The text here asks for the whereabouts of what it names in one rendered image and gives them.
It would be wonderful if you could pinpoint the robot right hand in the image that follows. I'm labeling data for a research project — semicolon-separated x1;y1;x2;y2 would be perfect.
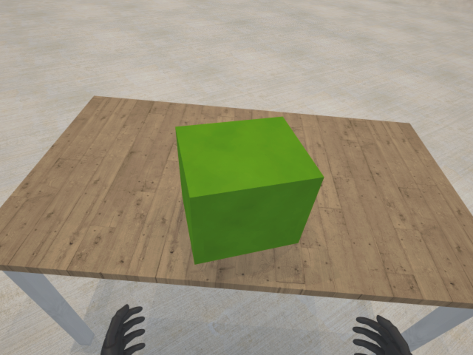
353;315;412;355

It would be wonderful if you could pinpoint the table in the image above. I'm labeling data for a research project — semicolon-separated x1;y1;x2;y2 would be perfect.
0;96;473;355

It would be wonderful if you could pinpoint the robot left hand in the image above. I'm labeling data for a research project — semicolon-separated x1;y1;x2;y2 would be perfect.
101;304;146;355

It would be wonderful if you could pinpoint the carton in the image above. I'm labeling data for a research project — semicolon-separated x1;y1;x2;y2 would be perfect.
175;117;324;265

